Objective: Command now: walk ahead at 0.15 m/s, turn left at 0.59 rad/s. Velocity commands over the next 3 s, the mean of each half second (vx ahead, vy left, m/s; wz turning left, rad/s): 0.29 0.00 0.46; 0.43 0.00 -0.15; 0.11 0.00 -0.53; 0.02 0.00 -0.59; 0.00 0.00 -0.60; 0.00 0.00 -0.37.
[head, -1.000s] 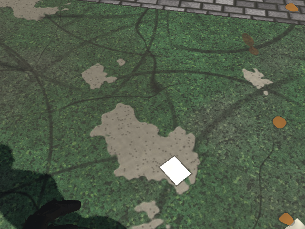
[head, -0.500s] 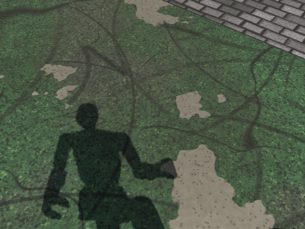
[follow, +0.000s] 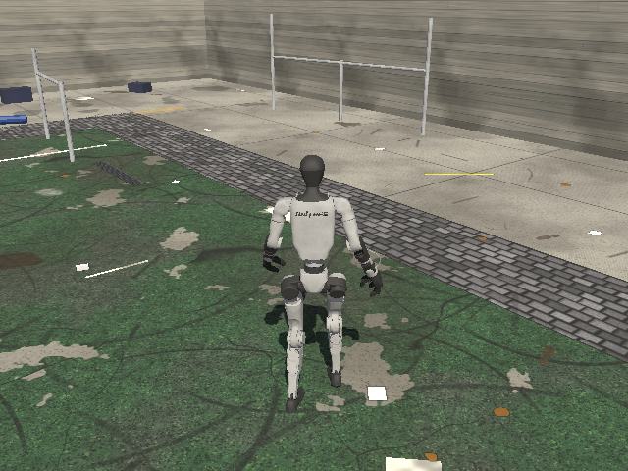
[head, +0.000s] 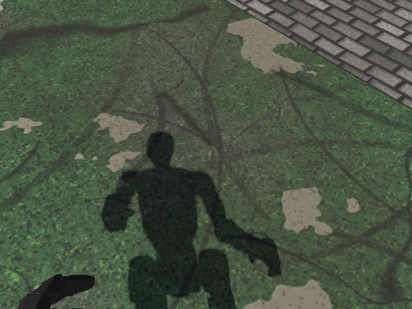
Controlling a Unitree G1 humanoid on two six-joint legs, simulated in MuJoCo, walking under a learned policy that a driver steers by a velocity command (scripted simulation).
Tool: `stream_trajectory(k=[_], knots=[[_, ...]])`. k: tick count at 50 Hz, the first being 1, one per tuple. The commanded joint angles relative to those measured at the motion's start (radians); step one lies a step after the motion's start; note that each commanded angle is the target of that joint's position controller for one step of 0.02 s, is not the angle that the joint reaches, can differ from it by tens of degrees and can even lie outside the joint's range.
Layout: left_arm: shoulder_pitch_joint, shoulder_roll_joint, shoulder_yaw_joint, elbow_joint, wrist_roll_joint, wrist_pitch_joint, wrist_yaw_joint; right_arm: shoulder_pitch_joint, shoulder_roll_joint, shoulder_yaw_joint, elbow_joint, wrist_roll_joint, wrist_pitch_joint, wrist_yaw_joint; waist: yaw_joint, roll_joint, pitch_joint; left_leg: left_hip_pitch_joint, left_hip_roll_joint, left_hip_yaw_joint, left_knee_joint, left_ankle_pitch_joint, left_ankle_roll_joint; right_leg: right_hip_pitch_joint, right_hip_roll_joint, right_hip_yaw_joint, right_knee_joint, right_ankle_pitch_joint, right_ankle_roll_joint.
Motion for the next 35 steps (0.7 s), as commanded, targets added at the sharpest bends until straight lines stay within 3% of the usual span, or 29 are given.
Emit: stream_trajectory(k=[1, 2, 3, 4, 5, 6, 7, 8, 12, 14, 17, 20, 21, 22, 23, 24, 25, 26, 27, 28, 30, 35], knots=[[0.159, 0.201, 0.062, -0.044, 0.028, -0.021, 0.018, -0.063, -0.04, -0.001, -0.113, -0.02, -0.013, -0.005, 0.116, -0.003, -0.261, -0.141, 0.083, -0.079, 0.354, 0.186, -0.01, 0.471, -0.241, 0.173, -0.031, 0.452, -0.113], [0.174, 0.219, 0.062, -0.037, 0.041, -0.001, 0.018, 0.161, -0.019, 0.008, -0.101, -0.006, -0.012, 0.002, 0.018, -0.256, -0.384, -0.376, -0.031, -0.017, 0.591, -0.393, -0.065, 0.716, -0.487, 0.498, -0.014, 0.613, -0.324], [0.143, 0.168, 0.058, -0.047, 0.002, 0.017, 0.017, 0.195, -0.136, -0.014, -0.065, 0.001, -0.001, 0.004, 0.023, -0.181, -0.374, -0.442, 0.069, -0.003, 0.714, -0.31, -0.1, 0.657, -0.5, 0.564, -0.054, 0.307, -0.342], [0.111, 0.104, 0.04, -0.069, -0.001, 0.029, 0.023, 0.071, -0.189, -0.033, -0.07, 0.007, 0.017, 0.0, 0.066, -0.099, -0.258, -0.477, 0.101, 0.035, 0.76, -0.224, -0.126, 0.562, -0.414, 0.413, -0.076, 0.145, -0.294], [0.086, 0.084, 0.031, -0.065, 0.003, 0.045, 0.026, 0.023, -0.183, -0.035, -0.076, 0.007, 0.036, -0.006, 0.065, -0.041, -0.209, -0.481, 0.134, 0.067, 0.74, -0.146, -0.132, 0.467, -0.349, 0.317, -0.117, -0.098, -0.249], [0.059, 0.089, 0.03, -0.062, -0.002, 0.054, 0.028, -0.003, -0.172, -0.035, -0.092, 0.001, 0.049, -0.008, 0.058, -0.066, -0.145, -0.476, 0.159, 0.089, 0.712, -0.099, -0.133, 0.367, -0.313, 0.268, -0.165, -0.267, -0.232], [0.053, 0.118, 0.037, -0.051, 0.001, 0.058, 0.033, -0.002, -0.14, -0.028, -0.1, 0.001, 0.054, -0.001, 0.047, -0.113, -0.107, -0.435, 0.168, 0.126, 0.678, -0.062, -0.129, 0.276, -0.276, 0.212, -0.217, -0.356, -0.218], [0.06, 0.128, 0.043, -0.046, 0.002, 0.055, 0.038, 0.001, -0.114, -0.021, -0.103, 0.0, 0.051, 0.003, 0.051, -0.136, -0.092, -0.41, 0.168, 0.155, 0.64, -0.041, -0.122, 0.243, -0.254, 0.165, -0.254, -0.402, -0.214], [0.105, 0.154, 0.06, -0.022, -0.015, 0.031, 0.039, -0.064, -0.074, -0.004, -0.123, -0.012, 0.018, 0.018, 0.086, -0.086, -0.112, -0.389, 0.211, 0.171, 0.448, 0.004, -0.086, 0.288, -0.298, 0.119, -0.303, -0.437, -0.249], [0.096, 0.17, 0.065, -0.015, -0.022, 0.027, 0.029, -0.066, -0.055, 0.006, -0.116, -0.015, 0.005, 0.027, 0.078, -0.079, -0.113, -0.301, 0.21, 0.185, 0.328, 0.028, -0.064, 0.253, -0.295, 0.077, -0.321, -0.432, -0.249], [0.106, 0.182, 0.068, 0.007, -0.033, 0.028, 0.006, -0.059, -0.058, 0.011, -0.092, -0.012, -0.008, 0.037, 0.077, -0.085, -0.097, -0.198, 0.187, 0.224, 0.176, 0.06, -0.043, 0.229, -0.293, 0.036, -0.326, -0.428, -0.243], [0.107, 0.177, 0.061, 0.031, -0.05, 0.044, -0.007, -0.004, -0.057, 0.01, -0.056, -0.012, -0.017, 0.045, 0.033, -0.061, -0.077, -0.034, 0.151, 0.275, -0.034, 0.136, -0.011, 0.167, -0.273, -0.003, -0.256, -0.523, -0.208], [0.112, 0.148, 0.049, 0.038, -0.046, 0.046, -0.01, 0.043, -0.065, 0.005, -0.034, -0.011, -0.018, 0.042, 0.013, -0.046, -0.076, 0.06, 0.137, 0.271, -0.074, 0.111, 0.004, 0.109, -0.244, -0.027, -0.195, -0.561, -0.18], [0.089, 0.083, 0.027, 0.032, -0.032, 0.042, -0.016, 0.111, -0.091, -0.002, -0.018, -0.008, -0.02, 0.036, -0.015, 0.021, -0.075, 0.17, 0.216, 0.145, -0.143, 0.04, 0.036, 0.004, -0.19, -0.095, -0.035, -0.543, -0.127], [0.061, -0.002, -0.001, -0.005, -0.006, 0.029, -0.028, 0.171, -0.185, -0.019, -0.02, -0.017, -0.02, 0.024, -0.019, 0.264, -0.082, 0.286, 0.439, -0.222, -0.275, -0.131, 0.135, -0.229, -0.066, -0.215, 0.32, -0.563, -0.039], [0.022, 0.09, 0.024, -0.031, -0.028, 0.012, -0.021, 0.169, -0.256, -0.037, -0.031, -0.023, -0.033, 0.03, -0.035, 0.282, -0.004, 0.208, 0.534, -0.444, -0.374, -0.288, 0.25, -0.402, -0.039, -0.115, 0.49, -0.602, -0.047], [0.03, 0.145, 0.04, -0.025, -0.046, 0.002, -0.02, 0.126, -0.192, -0.02, -0.044, -0.023, -0.054, 0.032, -0.016, 0.217, 0.042, 0.198, 0.508, -0.397, -0.383, -0.309, 0.24, -0.452, -0.096, -0.051, 0.561, -0.51, -0.061], [0.055, 0.147, 0.042, -0.008, -0.048, -0.002, -0.023, 0.088, -0.148, -0.006, -0.046, -0.02, -0.069, 0.033, 0.011, 0.206, 0.053, 0.196, 0.47, -0.313, -0.377, -0.223, 0.207, -0.462, -0.114, -0.04, 0.56, -0.41, -0.068], [0.067, 0.14, 0.043, 0.01, -0.033, -0.005, -0.022, 0.063, -0.129, 0.001, -0.051, -0.017, -0.075, 0.034, 0.023, 0.182, 0.038, 0.198, 0.437, -0.239, -0.377, -0.114, 0.178, -0.443, -0.126, -0.041, 0.542, -0.341, -0.064], [0.064, 0.139, 0.044, 0.015, -0.021, -0.007, -0.023, 0.05, -0.12, 0.006, -0.05, -0.014, -0.075, 0.033, 0.03, 0.165, 0.04, 0.19, 0.415, -0.175, -0.385, 0.006, 0.16, -0.42, -0.135, -0.04, 0.506, -0.274, -0.052], [0.053, 0.104, 0.036, 0.022, -0.018, -0.005, -0.027, 0.054, -0.111, 0.009, -0.046, -0.022, -0.079, 0.027, 0.036, 0.141, 0.016, 0.166, 0.377, -0.067, -0.397, 0.217, 0.145, -0.355, -0.123, -0.063, 0.455, -0.157, -0.025], [-0.04, 0.044, 0.007, 0.0, -0.036, 0.011, -0.039, 0.09, -0.127, 0.0, -0.006, -0.023, -0.084, 0.019, 0.001, 0.141, 0.039, 0.107, 0.336, 0.136, -0.415, 0.349, 0.111, -0.217, -0.088, -0.097, 0.219, 0.039, -0.005]])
